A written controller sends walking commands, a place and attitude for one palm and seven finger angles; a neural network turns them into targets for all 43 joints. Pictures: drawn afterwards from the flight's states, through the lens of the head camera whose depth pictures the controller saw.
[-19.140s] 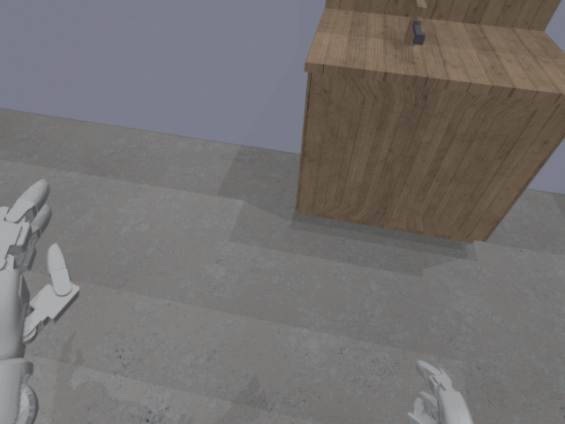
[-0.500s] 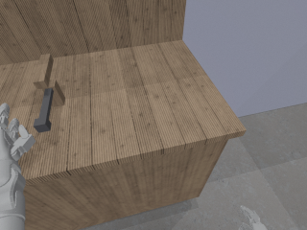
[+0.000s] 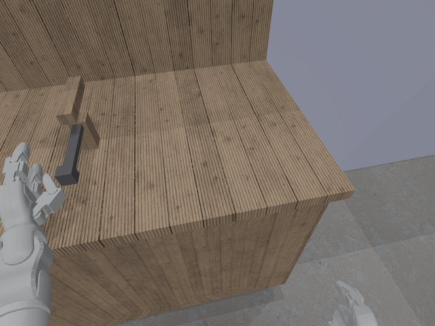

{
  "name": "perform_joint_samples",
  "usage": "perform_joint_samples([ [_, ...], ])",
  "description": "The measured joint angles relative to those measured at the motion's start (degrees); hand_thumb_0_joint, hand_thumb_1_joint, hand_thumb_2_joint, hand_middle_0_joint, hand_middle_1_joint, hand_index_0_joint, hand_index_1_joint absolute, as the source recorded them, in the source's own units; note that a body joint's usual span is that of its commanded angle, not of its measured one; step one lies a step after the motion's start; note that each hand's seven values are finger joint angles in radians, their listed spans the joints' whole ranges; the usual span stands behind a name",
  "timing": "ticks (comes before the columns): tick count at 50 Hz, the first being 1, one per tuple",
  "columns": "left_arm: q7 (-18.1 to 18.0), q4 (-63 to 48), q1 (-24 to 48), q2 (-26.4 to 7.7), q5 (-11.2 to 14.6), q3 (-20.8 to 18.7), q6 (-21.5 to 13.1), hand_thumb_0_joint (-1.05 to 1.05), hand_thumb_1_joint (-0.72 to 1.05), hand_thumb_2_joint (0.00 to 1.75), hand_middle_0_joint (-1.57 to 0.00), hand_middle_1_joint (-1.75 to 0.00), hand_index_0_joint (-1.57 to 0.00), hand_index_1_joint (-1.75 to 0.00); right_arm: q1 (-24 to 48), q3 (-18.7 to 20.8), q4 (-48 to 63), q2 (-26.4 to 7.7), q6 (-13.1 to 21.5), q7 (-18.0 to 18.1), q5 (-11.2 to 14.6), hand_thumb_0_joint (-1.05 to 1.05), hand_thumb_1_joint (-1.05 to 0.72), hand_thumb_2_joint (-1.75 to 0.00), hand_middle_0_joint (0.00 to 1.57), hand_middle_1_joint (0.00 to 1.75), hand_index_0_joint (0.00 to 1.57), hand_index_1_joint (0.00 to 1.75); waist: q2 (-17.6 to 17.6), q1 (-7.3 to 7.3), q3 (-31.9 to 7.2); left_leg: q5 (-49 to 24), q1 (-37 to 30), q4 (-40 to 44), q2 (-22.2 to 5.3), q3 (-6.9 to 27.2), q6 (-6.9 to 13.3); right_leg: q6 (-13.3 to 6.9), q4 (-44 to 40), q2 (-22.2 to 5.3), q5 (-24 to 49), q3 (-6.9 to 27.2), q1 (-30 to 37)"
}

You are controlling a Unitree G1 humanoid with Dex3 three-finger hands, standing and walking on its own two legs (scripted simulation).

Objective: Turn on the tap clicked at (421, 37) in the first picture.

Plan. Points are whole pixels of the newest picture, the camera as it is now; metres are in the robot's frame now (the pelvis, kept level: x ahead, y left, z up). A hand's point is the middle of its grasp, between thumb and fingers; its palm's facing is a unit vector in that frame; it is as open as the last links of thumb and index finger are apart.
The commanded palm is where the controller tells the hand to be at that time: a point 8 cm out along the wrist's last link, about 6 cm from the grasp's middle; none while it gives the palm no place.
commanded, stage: push the lever round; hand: left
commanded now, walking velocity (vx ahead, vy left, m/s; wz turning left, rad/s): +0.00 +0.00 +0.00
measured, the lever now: (67, 175) +0.33 +0.31 +0.11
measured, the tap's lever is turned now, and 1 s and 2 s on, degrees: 0 21 50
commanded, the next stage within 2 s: none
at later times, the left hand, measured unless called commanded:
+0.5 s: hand (79, 189) +0.31 +0.27 +0.10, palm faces +0.54 -0.84 -0.08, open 7.7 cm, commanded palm +0.27 +0.31 +0.10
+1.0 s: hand (100, 183) +0.32 +0.24 +0.10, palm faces +0.62 -0.78 -0.05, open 7.7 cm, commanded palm +0.28 +0.26 +0.10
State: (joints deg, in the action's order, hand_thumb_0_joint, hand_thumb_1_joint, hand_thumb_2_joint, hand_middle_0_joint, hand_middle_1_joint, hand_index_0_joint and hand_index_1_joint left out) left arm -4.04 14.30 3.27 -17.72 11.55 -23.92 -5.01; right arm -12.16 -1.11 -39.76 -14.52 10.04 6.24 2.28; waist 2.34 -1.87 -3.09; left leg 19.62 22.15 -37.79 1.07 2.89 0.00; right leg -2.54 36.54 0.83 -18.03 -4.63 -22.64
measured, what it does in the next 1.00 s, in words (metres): stands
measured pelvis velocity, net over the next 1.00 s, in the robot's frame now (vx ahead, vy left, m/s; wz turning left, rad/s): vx -0.01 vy -0.01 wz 0.01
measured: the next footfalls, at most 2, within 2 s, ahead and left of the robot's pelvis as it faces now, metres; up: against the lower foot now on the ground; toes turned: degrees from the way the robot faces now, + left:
none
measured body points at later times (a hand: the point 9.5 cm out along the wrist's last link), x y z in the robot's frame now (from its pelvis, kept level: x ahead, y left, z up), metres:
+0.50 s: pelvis -0.01 -0.01 +0.00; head +0.01 -0.04 +0.45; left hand +0.27 +0.32 +0.11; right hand +0.14 -0.27 -0.11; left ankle +0.00 +0.12 -0.72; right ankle +0.01 -0.09 -0.72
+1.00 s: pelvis -0.01 -0.01 +0.00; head +0.00 -0.03 +0.45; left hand +0.29 +0.28 +0.11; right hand +0.16 -0.25 -0.10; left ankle +0.00 +0.12 -0.72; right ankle +0.01 -0.09 -0.72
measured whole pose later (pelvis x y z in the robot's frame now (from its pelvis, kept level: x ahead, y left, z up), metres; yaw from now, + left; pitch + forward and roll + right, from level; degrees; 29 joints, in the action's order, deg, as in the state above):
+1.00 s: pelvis -0.01 -0.01 +0.00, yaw +0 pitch +4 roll +0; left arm -22.7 13.5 8.8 -9.2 6.6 -15.0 -1.7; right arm -9.9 -0.9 -40.1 -13.9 5.3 5.5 0.9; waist 2.8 -1.3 -3.5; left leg 18.9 22.7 -37.9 0.9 3.4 -0.7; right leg -3.2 37.1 1.0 -17.7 -5.1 -23.3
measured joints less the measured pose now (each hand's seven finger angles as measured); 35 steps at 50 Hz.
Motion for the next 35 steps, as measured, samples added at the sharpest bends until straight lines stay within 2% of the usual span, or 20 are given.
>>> perform_joint_samples([
  [9,0.3,2.6,2.0,-0.6,0.7,0.0,1.8,0.0,0.91,0.91,-0.15,-0.15,-0.15,-0.15,-0.4,-0.1,-0.4,-0.4,-0.9,0.5,0.5,0.01,-0.91,-0.9,0.2,0.3,0.21,0.3,0.5,0.16,0.0,-0.4,0.3,0.2,-0.3,0.4,-0.4,-0.5,-0.1,0.3,0.3,-0.4,-0.3],
  [19,-1.6,3.4,3.1,0.7,0.1,1.3,0.0,0.01,0.93,0.92,-0.15,-0.15,-0.15,-0.15,-0.7,0.2,-1.0,-0.7,-1.0,0.3,0.3,0.01,-0.91,-0.9,0.2,0.3,0.21,0.3,0.6,0.41,0.2,-0.6,0.9,-0.1,-0.6,0.5,-0.8,-0.9,0.5,0.6,0.3,-0.6,-1.0],
  [29,-6.7,2.3,3.1,2.7,-1.0,2.6,0.6,0.02,0.94,0.92,-0.15,-0.15,-0.15,-0.15,-0.5,0.4,-0.6,-0.6,-1.7,-0.2,-0.1,0.01,-0.91,-0.9,0.2,0.3,0.21,0.3,0.6,0.84,-0.3,-0.5,0.6,-0.1,-0.8,0.4,-1.0,-1.1,0.5,0.8,0.3,-0.4,-0.8],
  [35,-10.1,0.7,3.1,4.8,-2.0,4.7,0.6,0.02,0.95,0.92,-0.15,-0.15,-0.15,-0.15,0.1,0.5,-0.5,-0.4,-2.0,-0.4,-0.4,0.01,-0.91,-0.9,0.2,0.3,0.21,0.3,0.7,0.68,-0.4,-0.6,0.5,-0.1,-0.6,0.4,-0.9,-1.0,0.6,0.6,0.3,-0.4,-0.8],
])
